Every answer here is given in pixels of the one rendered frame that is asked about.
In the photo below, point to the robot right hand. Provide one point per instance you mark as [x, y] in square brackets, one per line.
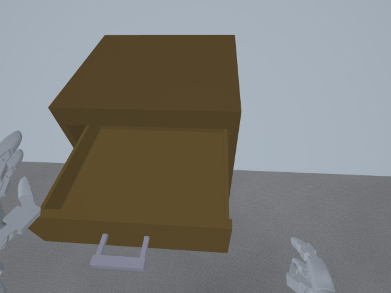
[313, 275]

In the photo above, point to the handle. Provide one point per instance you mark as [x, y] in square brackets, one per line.
[119, 262]

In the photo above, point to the robot left hand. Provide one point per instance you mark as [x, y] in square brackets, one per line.
[20, 218]

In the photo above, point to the drawer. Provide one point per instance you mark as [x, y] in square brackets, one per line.
[170, 184]

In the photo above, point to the cabinet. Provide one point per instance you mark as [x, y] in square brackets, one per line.
[162, 81]

